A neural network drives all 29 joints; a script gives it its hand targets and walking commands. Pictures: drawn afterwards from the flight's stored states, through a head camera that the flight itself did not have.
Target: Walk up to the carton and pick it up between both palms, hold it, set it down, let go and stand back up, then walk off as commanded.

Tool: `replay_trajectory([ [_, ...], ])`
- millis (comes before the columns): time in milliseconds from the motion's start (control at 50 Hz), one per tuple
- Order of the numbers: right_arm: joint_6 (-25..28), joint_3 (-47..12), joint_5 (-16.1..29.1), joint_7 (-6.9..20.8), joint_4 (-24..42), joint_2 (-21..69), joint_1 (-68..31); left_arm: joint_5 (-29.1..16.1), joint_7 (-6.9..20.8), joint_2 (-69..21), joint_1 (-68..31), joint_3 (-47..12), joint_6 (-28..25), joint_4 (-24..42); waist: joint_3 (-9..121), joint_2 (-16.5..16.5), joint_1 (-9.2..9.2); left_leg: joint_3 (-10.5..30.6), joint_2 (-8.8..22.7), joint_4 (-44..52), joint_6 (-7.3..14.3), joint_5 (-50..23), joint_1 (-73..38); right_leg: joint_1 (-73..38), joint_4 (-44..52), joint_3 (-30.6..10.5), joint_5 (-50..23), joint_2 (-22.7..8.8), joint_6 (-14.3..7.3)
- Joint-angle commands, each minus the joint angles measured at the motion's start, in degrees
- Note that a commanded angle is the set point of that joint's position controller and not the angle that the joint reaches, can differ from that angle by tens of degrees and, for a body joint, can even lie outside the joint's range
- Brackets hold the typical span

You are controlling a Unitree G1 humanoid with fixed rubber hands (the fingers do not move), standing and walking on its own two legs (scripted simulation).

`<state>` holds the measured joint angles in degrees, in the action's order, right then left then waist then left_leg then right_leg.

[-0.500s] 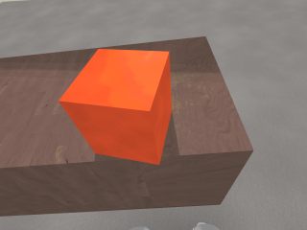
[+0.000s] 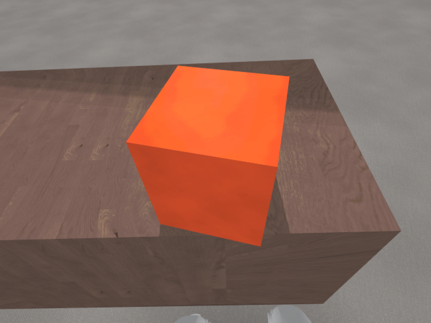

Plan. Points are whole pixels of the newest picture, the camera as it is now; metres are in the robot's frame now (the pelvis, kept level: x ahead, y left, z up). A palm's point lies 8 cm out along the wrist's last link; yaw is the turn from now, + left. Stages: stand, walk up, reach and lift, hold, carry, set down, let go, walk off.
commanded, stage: walk up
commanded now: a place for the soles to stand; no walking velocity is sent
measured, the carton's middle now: (219, 156) +0.44 +0.02 +0.06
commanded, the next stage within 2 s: reach and lift in 1.78 s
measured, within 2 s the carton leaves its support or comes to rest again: neither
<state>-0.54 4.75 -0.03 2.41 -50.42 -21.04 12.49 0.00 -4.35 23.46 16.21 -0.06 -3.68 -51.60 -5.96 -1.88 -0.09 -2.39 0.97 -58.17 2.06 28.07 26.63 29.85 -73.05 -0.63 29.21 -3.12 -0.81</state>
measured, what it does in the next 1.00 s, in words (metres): steps on the spot: right foot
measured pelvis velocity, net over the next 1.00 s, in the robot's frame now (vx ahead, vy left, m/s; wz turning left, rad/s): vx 0.02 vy -0.01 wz -0.03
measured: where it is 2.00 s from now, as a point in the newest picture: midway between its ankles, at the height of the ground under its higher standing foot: outside the picture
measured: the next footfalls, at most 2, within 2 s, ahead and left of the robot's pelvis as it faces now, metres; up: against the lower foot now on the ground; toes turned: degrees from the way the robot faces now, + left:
right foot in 0.22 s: +0.09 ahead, -0.15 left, +0.00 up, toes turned -3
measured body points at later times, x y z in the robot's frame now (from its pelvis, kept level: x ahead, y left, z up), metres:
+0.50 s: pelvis +0.00 -0.02 +0.00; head +0.03 -0.05 +0.45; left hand +0.07 +0.31 -0.09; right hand +0.10 -0.32 -0.14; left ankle +0.03 +0.10 -0.68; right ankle +0.07 -0.16 -0.68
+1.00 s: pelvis +0.02 -0.01 +0.00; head +0.05 -0.02 +0.45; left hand +0.09 +0.31 -0.10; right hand +0.11 -0.32 -0.12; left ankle +0.04 +0.10 -0.68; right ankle +0.06 -0.15 -0.68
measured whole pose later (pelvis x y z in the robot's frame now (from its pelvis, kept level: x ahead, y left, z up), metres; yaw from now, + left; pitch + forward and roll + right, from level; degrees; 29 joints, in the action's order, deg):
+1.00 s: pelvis +0.02 -0.01 +0.00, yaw -2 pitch -2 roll +0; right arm -0.4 4.7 0.0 1.9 -51.9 -21.1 8.6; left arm 0.0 -3.9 23.1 15.0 -0.1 -4.1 -51.6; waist -6.0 -0.9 -0.1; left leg -2.6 1.3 -55.9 0.9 28.3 25.5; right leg 28.3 -55.4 -0.1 25.2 -2.6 0.3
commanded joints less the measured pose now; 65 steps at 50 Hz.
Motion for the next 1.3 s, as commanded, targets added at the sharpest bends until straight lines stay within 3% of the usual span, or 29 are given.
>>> replay_trajectory([
  [0,3.2,5.0,-1.2,-2.9,4.6,-16.2,3.1,0.3,-0.4,14.2,-0.5,5.7,-1.1,1.5,2.2,-9.4,-3.36,26.3,14.1,32.2,1.4,-22.0,-16.8,15.2,0.4,-3.3,-2.6,-0.3,-0.4],
  [120,2.5,5.1,-1.6,-2.9,5.9,-17.6,2.3,0.8,-0.5,14.1,-1.0,5.3,-1.7,2.0,3.2,-14.0,-3.40,24.6,16.3,29.0,7.4,-20.3,-13.3,9.6,12.0,1.8,3.7,-1.1,-1.0],
  [160,2.1,4.7,-1.5,-2.5,6.7,-17.4,-1.6,0.9,-0.4,13.9,3.1,5.5,-2.2,0.2,3.7,-14.7,-1.06,22.3,16.4,26.7,9.2,-19.5,-6.2,1.0,18.7,3.6,1.3,-0.1,-2.1],
  [200,1.6,2.9,-0.9,-2.1,8.2,-13.8,-7.3,1.5,-0.4,14.1,9.7,6.3,-3.4,-2.8,5.1,-8.1,4.64,12.7,11.2,14.8,6.2,-11.8,11.1,-19.6,30.8,0.8,-12.6,0.9,-4.1],
  [220,1.3,2.2,-0.8,-2.1,8.8,-10.5,-5.9,2.3,-0.8,19.0,12.2,8.0,-3.8,-3.2,5.5,6.4,5.87,6.3,4.1,-1.5,1.6,-9.4,18.1,-22.7,41.9,-19.4,-5.1,-7.2,-7.0],
  [240,0.6,2.1,-0.6,-2.5,9.0,-11.1,-5.6,1.9,-0.8,23.1,9.7,8.5,-3.9,-1.5,5.2,12.2,4.35,5.2,-0.4,-6.4,-0.7,8.8,17.7,-16.9,51.2,-41.6,-2.4,-18.0,-13.9],
  [260,0.0,3.3,-0.8,-2.8,7.4,-15.3,-6.0,1.8,-0.7,23.1,5.4,8.1,-3.7,-0.4,4.4,7.5,3.15,9.0,1.3,-8.0,-0.5,12.0,13.5,-12.4,51.9,-44.4,4.3,-19.5,-16.5],
  [440,1.0,4.3,-1.2,-1.2,1.5,-15.8,1.3,2.0,-0.1,18.0,-6.0,6.5,-2.3,2.2,4.8,12.2,-2.60,5.5,2.6,11.6,1.1,0.3,-5.8,2.6,41.2,-24.7,7.3,-11.3,-11.2],
  [460,1.4,4.5,-1.6,-1.3,0.6,-16.3,3.5,1.7,0.1,16.0,-7.0,5.8,-1.9,2.5,5.1,9.0,-3.89,10.1,4.3,19.9,1.6,3.5,-9.3,5.9,34.8,-19.9,6.4,-8.0,-8.9],
  [480,1.9,5.0,-2.4,-1.6,0.3,-18.7,5.0,1.3,0.3,12.6,-7.5,5.0,-1.4,3.1,4.1,-1.3,-4.43,24.0,10.3,32.6,4.0,12.1,-12.0,12.0,22.4,-9.7,6.0,-1.5,-4.9],
  [500,2.2,5.2,-2.2,-1.9,1.3,-20.7,1.6,0.9,0.2,11.2,-8.9,4.7,-1.1,3.2,0.5,-4.7,-3.75,36.9,16.8,41.6,5.8,19.6,-8.4,15.2,12.9,1.3,2.5,3.5,-2.0],
  [520,2.4,5.5,-2.3,-2.1,1.8,-21.9,-0.6,1.1,0.0,13.8,-9.1,5.3,-1.1,2.8,-1.0,-1.7,-3.94,41.1,20.0,41.9,7.6,15.5,-5.4,13.5,10.2,-1.3,3.2,2.2,-1.8],
  [580,2.9,4.3,-1.7,-2.7,2.8,-18.5,-3.8,0.6,0.4,13.3,-3.5,5.3,-1.8,1.1,2.0,-2.5,-0.61,29.7,17.3,30.6,7.8,-9.9,-9.6,8.7,15.3,0.0,1.6,0.3,-2.2],
  [640,2.5,2.7,-0.9,-2.0,4.9,-15.1,-8.3,1.0,0.1,14.1,4.8,5.6,-3.8,-1.0,7.6,-0.7,4.16,12.4,9.2,12.5,4.0,-28.8,3.2,-16.1,31.7,-5.6,-25.2,-1.8,-4.7],
  [680,1.5,2.6,-0.3,-2.5,6.1,-13.4,-6.9,0.8,-0.6,20.6,7.8,7.6,-3.9,-0.8,12.0,8.5,4.04,5.7,1.8,-2.9,-1.0,-10.5,8.6,-22.6,38.6,-31.5,-34.6,-15.2,-15.4],
  [700,0.9,2.7,-0.5,-2.6,5.6,-13.8,-7.1,0.8,-0.7,20.2,5.5,7.0,-3.8,-0.1,9.9,9.7,2.91,6.9,1.2,-2.3,-0.5,9.8,10.2,-20.9,40.0,-34.9,-34.4,-18.0,-17.4],
  [780,1.5,3.4,-0.7,-1.7,1.9,-14.2,-1.8,1.3,-0.8,19.1,-4.0,6.1,-2.7,1.7,6.1,8.9,-2.35,6.4,2.6,11.0,1.2,-1.6,-2.9,-4.6,37.8,-25.5,-18.8,-13.3,-13.1],
  [840,2.5,4.4,-1.2,-1.8,0.9,-18.7,-1.4,0.6,-0.1,11.9,-7.5,4.4,-1.6,2.2,3.8,-7.0,-3.01,28.7,14.1,34.7,5.9,4.4,-11.1,9.9,17.5,0.3,-7.1,2.5,-2.8],
  [860,2.6,4.6,-1.3,-1.9,1.0,-19.9,-2.4,0.9,-0.2,13.3,-7.4,4.8,-1.4,2.0,2.3,-7.6,-3.11,33.3,18.7,36.2,8.9,1.5,-9.1,10.1,14.5,1.9,3.6,2.3,-2.0],
  [920,2.7,4.0,-1.2,-2.3,2.2,-18.3,-6.2,0.9,0.4,14.1,-3.4,5.2,-1.9,0.9,3.2,-7.1,-0.81,28.0,17.6,30.9,9.9,-7.9,-8.3,5.4,16.5,1.2,3.0,0.7,-2.7],
  [960,2.4,2.8,-0.9,-2.1,3.7,-16.4,-10.3,1.0,0.5,12.7,1.9,5.0,-3.0,-0.8,5.3,-6.3,2.88,18.3,13.7,23.2,7.8,-17.3,-1.0,-8.1,28.6,0.9,-11.2,0.4,-3.5],
  [980,2.1,2.2,-0.6,-1.9,4.7,-14.6,-11.6,1.3,0.3,14.7,4.2,5.7,-3.7,-1.5,7.1,-1.6,3.95,12.0,8.9,14.9,4.1,-19.6,4.4,-15.3,33.6,-6.2,-19.3,-1.8,-5.0],
  [1000,1.6,2.3,-0.4,-1.8,5.5,-13.4,-10.3,1.9,0.1,18.8,5.6,6.9,-4.1,-1.6,8.9,5.8,3.27,6.3,3.1,4.1,0.3,-17.6,7.1,-18.0,39.4,-22.1,-19.0,-8.2,-9.2],
  [1040,0.8,2.6,-0.5,-2.2,4.6,-14.2,-8.8,1.4,-0.2,20.8,2.8,7.0,-3.7,-0.1,8.5,9.7,2.20,6.7,0.7,0.2,-0.4,9.2,7.5,-16.0,42.6,-34.6,-20.6,-17.2,-17.0],
  [1080,1.1,3.0,-0.8,-1.8,3.1,-14.8,-7.0,1.6,-0.5,20.7,-2.2,6.5,-3.1,0.7,6.1,9.8,0.04,6.8,1.6,4.7,0.4,7.8,3.0,-8.7,41.9,-32.1,-14.9,-16.5,-16.8],
  [1120,1.9,3.5,-1.1,-1.5,0.9,-15.2,-2.4,1.4,-0.1,17.3,-6.4,5.5,-2.4,1.5,5.9,6.1,-3.25,9.9,3.4,16.8,1.5,-0.2,-7.0,0.6,34.8,-21.5,-12.9,-9.7,-11.0],
  [1160,3.4,4.4,-1.2,-1.8,-0.7,-19.1,0.1,1.1,0.7,11.0,-8.9,4.1,-1.6,2.6,4.2,-8.5,-4.14,32.7,15.8,37.8,6.0,7.8,-14.9,13.2,15.8,0.7,-2.2,3.5,-2.4],
  [1180,3.6,4.7,-1.4,-2.1,-0.3,-20.4,-0.4,1.4,0.5,13.2,-9.1,4.6,-1.5,2.7,3.0,-7.0,-4.36,37.5,20.0,38.8,8.3,3.9,-14.2,14.5,13.3,-0.2,4.5,2.2,-1.7],
  [1280,3.6,3.0,-0.9,-2.5,2.9,-17.1,-8.1,1.2,1.3,12.6,0.5,4.9,-2.9,0.1,6.7,-6.6,1.93,20.7,15.2,24.6,8.0,-20.9,-7.2,-4.2,27.7,0.9,-7.0,0.4,-2.7],
])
